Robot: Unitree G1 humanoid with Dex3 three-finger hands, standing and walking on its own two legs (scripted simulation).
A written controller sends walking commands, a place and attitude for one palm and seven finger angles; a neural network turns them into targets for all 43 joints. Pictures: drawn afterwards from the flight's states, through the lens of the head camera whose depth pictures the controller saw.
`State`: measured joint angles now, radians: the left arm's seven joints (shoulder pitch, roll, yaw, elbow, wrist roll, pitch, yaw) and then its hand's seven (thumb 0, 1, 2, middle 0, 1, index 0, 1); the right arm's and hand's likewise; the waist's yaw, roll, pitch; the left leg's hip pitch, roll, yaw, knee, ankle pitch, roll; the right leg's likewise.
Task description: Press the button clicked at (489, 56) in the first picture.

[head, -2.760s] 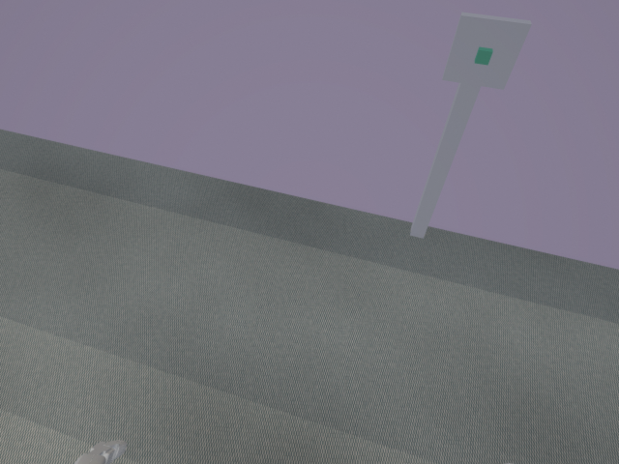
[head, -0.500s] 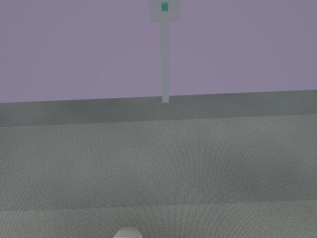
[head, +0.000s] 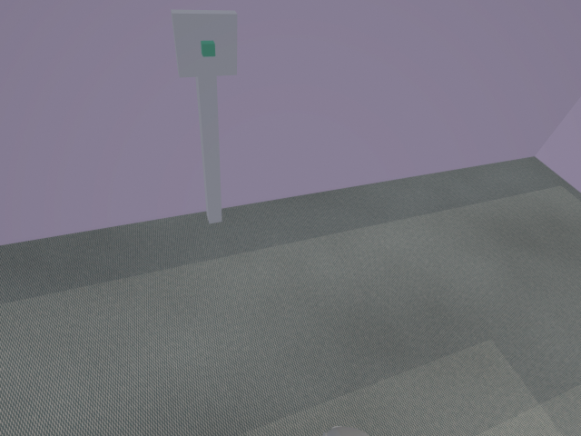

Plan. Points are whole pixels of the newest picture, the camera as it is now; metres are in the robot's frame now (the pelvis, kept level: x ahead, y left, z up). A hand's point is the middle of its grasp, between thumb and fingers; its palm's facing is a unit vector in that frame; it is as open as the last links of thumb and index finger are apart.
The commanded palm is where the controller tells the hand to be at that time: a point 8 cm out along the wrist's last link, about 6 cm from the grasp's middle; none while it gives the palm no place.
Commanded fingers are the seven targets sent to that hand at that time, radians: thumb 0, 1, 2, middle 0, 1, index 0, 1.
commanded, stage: walk to a spot facing it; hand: left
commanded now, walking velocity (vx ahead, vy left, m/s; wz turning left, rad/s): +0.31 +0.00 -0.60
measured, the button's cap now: (207, 48) +1.10 +0.33 +0.03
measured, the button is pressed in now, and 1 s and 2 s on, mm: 0 0 0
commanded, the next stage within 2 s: turn to face it in 1.30 s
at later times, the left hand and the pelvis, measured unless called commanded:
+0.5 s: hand (252, 328) +0.36 +0.08 -0.20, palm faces -0.32 -0.94 -0.13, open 7.3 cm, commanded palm none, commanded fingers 0.00 0.90 0.90 -0.20 -0.30 -0.20 -0.30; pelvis +0.21 -0.05 -0.04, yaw -19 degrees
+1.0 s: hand (250, 248) +0.56 +0.12 -0.20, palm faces -0.48 -0.85 -0.20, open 7.3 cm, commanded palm none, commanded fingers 0.00 0.90 0.90 -0.20 -0.30 -0.20 -0.30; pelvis +0.45 -0.06 -0.02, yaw -36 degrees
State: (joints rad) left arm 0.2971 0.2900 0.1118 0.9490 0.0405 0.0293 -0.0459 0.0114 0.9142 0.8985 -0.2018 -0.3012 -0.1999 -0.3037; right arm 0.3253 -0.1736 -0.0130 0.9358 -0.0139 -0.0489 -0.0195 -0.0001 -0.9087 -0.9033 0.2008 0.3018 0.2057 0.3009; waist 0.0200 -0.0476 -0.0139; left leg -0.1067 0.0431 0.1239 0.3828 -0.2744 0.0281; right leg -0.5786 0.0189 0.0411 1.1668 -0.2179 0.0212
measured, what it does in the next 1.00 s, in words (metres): walks ahead, turning right: right foot, then left foot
